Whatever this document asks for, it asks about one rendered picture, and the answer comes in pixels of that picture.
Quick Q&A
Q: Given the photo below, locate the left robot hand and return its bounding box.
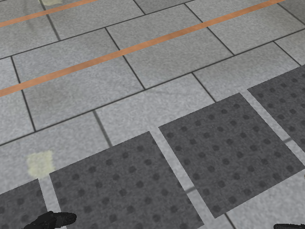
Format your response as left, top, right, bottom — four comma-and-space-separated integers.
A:
22, 211, 77, 229

